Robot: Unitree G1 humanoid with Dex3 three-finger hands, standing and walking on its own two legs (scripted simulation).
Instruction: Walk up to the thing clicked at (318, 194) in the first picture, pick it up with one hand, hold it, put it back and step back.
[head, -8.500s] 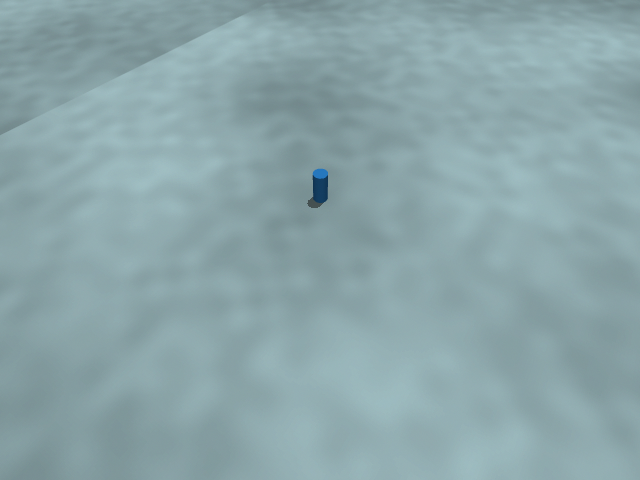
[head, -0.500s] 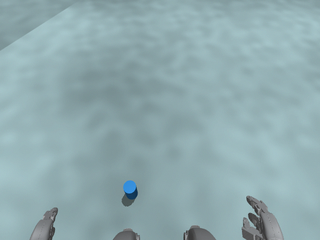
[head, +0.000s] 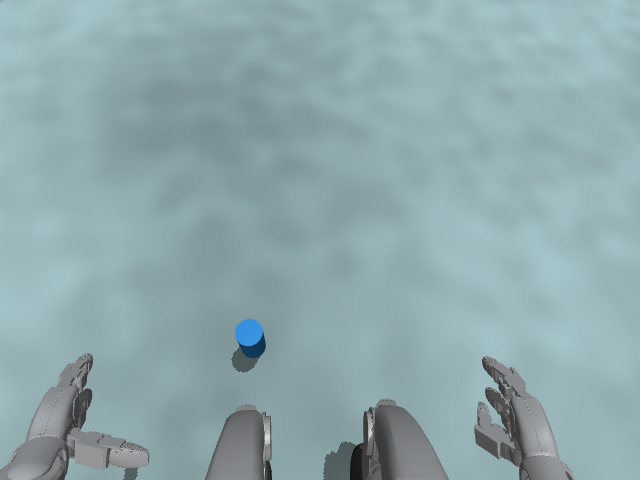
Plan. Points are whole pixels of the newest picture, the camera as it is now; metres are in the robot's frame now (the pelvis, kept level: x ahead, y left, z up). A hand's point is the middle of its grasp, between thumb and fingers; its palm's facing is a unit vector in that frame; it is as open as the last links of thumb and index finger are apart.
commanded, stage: go down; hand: left
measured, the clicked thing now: (251, 339) +0.42 +0.14 -0.58
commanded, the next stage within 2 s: approach in 1.80 s
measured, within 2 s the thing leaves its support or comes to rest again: neither
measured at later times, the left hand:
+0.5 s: hand (126, 349) +0.31 +0.30 -0.20, palm faces +0.00 -0.99 -0.17, open 17.1 cm
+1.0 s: hand (130, 331) +0.35 +0.32 -0.25, palm faces -0.04 -0.99 -0.11, open 17.5 cm
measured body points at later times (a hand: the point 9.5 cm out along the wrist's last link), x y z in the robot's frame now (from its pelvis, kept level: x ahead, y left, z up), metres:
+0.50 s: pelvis -0.06 -0.01 -0.15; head +0.13 +0.02 +0.26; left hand +0.31 +0.35 -0.19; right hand +0.08 -0.28 -0.26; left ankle +0.01 +0.12 -0.62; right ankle +0.03 -0.14 -0.62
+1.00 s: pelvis -0.07 +0.00 -0.22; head +0.14 +0.04 +0.17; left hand +0.35 +0.37 -0.24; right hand +0.05 -0.28 -0.33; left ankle +0.01 +0.12 -0.62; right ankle +0.03 -0.14 -0.62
